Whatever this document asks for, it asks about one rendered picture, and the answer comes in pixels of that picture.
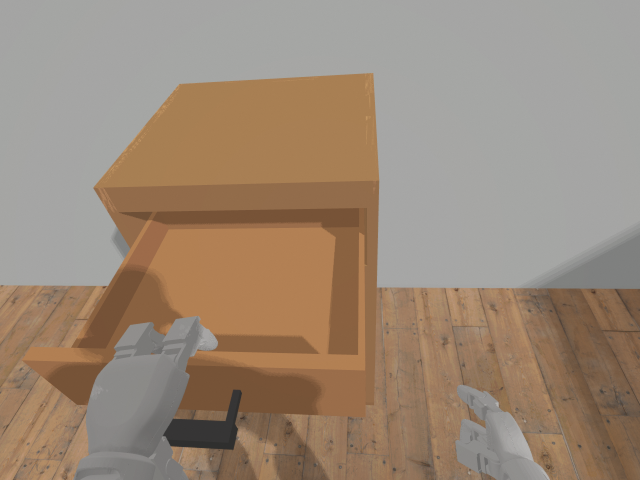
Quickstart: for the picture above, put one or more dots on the handle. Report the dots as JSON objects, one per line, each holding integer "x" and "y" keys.
{"x": 206, "y": 433}

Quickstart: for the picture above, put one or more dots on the right robot forearm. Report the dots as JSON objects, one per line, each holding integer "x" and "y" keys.
{"x": 522, "y": 469}

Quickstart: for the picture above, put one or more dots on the drawer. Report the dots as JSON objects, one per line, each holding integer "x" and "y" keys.
{"x": 283, "y": 292}

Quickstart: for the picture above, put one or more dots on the robot left hand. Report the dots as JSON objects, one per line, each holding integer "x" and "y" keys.
{"x": 136, "y": 395}

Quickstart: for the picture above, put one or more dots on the left robot forearm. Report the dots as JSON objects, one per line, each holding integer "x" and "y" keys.
{"x": 115, "y": 466}

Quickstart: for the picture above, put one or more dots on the cabinet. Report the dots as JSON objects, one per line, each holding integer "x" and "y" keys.
{"x": 266, "y": 144}

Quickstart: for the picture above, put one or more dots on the robot right hand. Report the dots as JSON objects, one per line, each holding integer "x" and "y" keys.
{"x": 486, "y": 449}

